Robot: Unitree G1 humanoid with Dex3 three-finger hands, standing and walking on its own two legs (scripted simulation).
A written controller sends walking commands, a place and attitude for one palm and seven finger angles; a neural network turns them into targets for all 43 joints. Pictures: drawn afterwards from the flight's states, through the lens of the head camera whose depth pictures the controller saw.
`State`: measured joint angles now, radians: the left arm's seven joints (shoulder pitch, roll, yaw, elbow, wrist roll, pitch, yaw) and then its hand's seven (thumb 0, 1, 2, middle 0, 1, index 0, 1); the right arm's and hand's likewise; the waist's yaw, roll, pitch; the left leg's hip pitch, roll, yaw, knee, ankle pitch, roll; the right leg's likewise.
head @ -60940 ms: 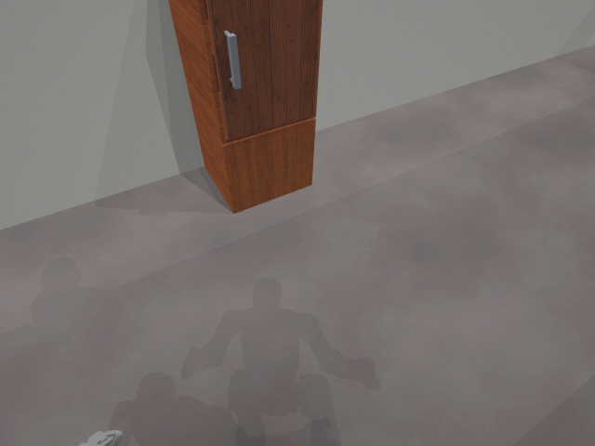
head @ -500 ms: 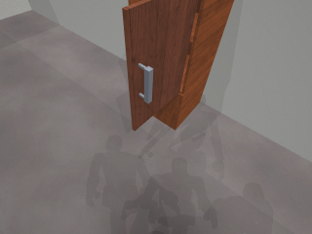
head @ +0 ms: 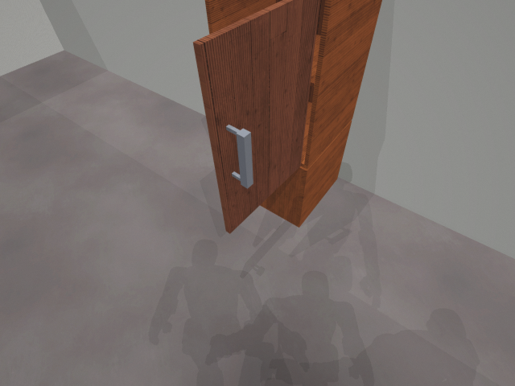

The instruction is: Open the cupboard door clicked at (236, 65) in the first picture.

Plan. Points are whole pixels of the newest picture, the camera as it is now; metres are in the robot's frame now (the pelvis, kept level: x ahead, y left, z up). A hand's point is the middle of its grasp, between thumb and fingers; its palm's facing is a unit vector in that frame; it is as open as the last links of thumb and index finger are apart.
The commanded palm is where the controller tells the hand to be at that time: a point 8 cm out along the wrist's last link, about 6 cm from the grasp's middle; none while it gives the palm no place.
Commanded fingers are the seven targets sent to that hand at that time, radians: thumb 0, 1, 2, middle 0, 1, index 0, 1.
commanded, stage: let the arm hang, fingers relaxed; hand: left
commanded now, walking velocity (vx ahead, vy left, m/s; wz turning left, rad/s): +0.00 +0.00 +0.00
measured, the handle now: (239, 157) +0.62 +0.08 -0.04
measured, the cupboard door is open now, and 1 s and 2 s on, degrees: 87 87 87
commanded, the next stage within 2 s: look to check the result in 0.18 s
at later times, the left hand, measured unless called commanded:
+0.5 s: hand out of the picture +0.08 +0.22 -0.16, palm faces -0.01 -0.95 -0.30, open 7.4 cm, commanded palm none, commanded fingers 0.00 0.90 0.90 -0.20 -0.30 -0.20 -0.30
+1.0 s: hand out of the picture +0.11 +0.21 -0.16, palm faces -0.02 -0.96 -0.30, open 7.4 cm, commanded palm none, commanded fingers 0.00 0.90 0.90 -0.20 -0.30 -0.20 -0.30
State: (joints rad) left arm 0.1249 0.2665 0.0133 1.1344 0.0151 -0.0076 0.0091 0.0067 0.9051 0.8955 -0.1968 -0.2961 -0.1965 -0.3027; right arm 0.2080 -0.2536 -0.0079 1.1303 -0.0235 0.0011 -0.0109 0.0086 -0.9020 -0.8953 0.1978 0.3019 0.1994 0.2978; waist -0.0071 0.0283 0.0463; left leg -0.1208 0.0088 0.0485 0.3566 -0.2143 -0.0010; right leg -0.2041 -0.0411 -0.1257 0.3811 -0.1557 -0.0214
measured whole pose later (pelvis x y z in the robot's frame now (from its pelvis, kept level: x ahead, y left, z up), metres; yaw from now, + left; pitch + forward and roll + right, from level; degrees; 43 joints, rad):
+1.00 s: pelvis +0.04 -0.01 +0.00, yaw +0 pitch +0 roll +0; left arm 0.11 0.27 0.01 1.14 0.01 -0.02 0.01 0.01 0.90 0.90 -0.20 -0.30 -0.20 -0.30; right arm 0.16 -0.27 0.00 1.14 -0.02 0.00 -0.02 0.01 -0.90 -0.90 0.20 0.30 0.20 0.30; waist -0.01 0.02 0.05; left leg -0.04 0.03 0.05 0.28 -0.23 -0.02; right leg -0.14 -0.01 -0.13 0.32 -0.18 -0.03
